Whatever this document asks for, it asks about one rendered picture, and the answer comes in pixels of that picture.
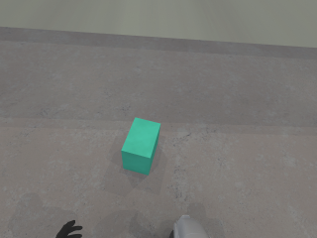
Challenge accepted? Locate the robot right thigh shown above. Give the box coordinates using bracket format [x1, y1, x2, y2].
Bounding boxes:
[173, 218, 211, 238]

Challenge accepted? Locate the robot left hand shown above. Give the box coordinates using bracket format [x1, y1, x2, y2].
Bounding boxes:
[55, 220, 83, 238]

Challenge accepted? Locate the carton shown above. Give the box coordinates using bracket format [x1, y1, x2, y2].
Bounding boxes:
[121, 117, 160, 176]

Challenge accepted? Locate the right robot shin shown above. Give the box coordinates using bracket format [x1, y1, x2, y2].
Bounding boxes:
[179, 215, 190, 220]

